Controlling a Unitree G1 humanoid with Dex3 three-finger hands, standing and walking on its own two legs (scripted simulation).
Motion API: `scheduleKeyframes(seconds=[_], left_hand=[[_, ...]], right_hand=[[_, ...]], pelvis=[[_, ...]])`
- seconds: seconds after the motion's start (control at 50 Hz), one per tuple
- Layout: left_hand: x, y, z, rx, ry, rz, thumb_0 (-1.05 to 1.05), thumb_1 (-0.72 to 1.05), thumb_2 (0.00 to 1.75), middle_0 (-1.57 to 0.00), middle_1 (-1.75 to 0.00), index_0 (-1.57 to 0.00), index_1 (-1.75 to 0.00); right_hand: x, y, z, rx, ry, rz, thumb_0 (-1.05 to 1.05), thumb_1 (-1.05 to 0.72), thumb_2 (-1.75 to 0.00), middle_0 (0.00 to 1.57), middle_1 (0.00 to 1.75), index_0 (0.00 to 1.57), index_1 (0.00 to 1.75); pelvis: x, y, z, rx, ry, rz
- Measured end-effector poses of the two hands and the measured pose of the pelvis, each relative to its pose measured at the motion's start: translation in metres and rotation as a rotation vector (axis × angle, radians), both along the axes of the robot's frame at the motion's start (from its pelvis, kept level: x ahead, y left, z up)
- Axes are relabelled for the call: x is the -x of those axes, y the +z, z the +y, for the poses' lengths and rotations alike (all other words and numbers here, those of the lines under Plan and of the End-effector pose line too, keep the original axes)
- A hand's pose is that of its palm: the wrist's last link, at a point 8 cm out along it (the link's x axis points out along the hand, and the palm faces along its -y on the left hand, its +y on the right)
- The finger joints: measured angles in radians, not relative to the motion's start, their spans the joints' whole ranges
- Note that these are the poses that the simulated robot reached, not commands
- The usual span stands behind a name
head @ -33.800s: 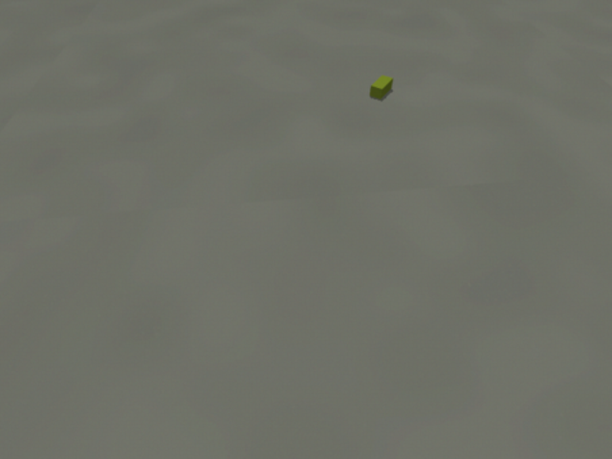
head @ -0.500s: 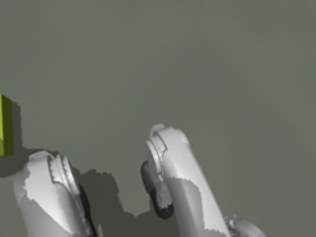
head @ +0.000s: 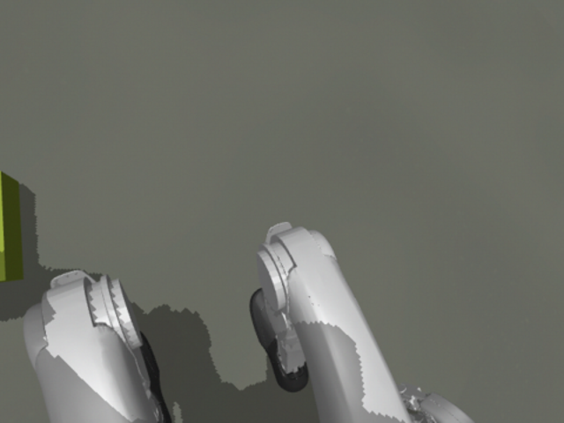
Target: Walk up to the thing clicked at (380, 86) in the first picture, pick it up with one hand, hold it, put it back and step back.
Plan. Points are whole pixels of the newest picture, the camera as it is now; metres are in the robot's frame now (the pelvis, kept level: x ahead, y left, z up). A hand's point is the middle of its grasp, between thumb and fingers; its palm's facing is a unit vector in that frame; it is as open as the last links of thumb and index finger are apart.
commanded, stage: rise first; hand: left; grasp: from above
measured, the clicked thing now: out of the picture +0.41 +0.35 -0.30
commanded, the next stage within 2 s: approach in 1.70 s
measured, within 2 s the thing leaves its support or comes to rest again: neither
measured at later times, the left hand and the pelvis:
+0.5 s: hand out of the picture +0.38 +0.39 -0.19, palm faces +0.11 -0.46 -0.88, open 12.4 cm; pelvis +0.00 +0.00 +0.00, yaw +0 degrees
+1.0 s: hand out of the picture +0.38 +0.39 -0.19, palm faces +0.10 -0.46 -0.88, open 12.5 cm; pelvis +0.00 +0.00 +0.00, yaw +0 degrees
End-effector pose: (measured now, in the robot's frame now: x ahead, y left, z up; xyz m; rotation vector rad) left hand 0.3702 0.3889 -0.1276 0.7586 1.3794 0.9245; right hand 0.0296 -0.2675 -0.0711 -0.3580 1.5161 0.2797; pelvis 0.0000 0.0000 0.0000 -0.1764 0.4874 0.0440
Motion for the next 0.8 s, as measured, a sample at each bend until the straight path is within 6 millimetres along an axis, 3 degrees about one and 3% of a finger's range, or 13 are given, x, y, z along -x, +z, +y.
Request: scheduleKeyframes(seconds=[0.28, 0.8], left_hand=[[-0.0084, -0.0071, 0.0007, -0.006, -0.015, -0.014, 0.0, -0.22, 0.78, -0.41, -0.65, -0.37, -0.7], [-0.0025, -0.0066, 0.0016, -0.004, -0.018, -0.004, 0.0, -0.24, 0.8, -0.38, -0.68, -0.34, -0.73]], right_hand=[[0.002, 0.0003, -0.0014, 0.022, 0.005, 0.006, 0.01, -0.95, -0.91, 0.19, 0.29, 0.19, 0.3], [0.0002, 0.0022, 0.0017, 0.013, 0.011, -0.005, 0.0, -0.95, -0.91, 0.19, 0.29, 0.19, 0.3]], pelvis=[[0.001, -0.0026, 0.0012, 0.008, -0.001, -0.005], [0.002, -0.0012, 0.0017, 0.007, 0.002, -0.01]])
